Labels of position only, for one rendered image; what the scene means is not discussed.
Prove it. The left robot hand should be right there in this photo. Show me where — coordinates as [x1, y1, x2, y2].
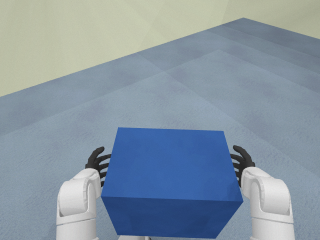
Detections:
[85, 146, 111, 187]

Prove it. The right robot forearm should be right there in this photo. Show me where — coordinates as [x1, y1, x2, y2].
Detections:
[241, 166, 295, 240]

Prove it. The right robot hand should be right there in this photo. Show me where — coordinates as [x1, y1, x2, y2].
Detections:
[230, 145, 255, 188]

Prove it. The left robot forearm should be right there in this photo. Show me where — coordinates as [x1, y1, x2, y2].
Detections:
[56, 168, 101, 240]

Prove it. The carton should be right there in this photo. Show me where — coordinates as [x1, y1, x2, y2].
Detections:
[101, 127, 244, 239]

